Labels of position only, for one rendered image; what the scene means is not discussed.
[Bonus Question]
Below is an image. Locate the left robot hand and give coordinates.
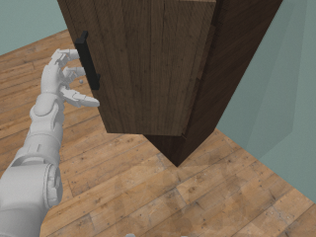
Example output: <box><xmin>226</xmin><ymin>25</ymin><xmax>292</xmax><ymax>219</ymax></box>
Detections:
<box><xmin>40</xmin><ymin>48</ymin><xmax>100</xmax><ymax>108</ymax></box>

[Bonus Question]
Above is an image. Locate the left robot upper arm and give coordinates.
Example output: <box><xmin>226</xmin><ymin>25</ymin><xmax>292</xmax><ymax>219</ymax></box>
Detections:
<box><xmin>0</xmin><ymin>163</ymin><xmax>63</xmax><ymax>237</ymax></box>

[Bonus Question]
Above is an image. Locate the left robot forearm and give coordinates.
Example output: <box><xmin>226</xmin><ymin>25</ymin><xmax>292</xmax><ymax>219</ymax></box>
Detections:
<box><xmin>0</xmin><ymin>93</ymin><xmax>65</xmax><ymax>187</ymax></box>

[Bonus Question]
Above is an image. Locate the handle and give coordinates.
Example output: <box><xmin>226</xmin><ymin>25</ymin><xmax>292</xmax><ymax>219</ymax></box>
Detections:
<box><xmin>74</xmin><ymin>31</ymin><xmax>101</xmax><ymax>91</ymax></box>

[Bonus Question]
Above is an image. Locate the cupboard door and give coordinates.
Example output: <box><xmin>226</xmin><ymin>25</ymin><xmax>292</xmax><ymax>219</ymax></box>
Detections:
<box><xmin>57</xmin><ymin>0</ymin><xmax>216</xmax><ymax>136</ymax></box>

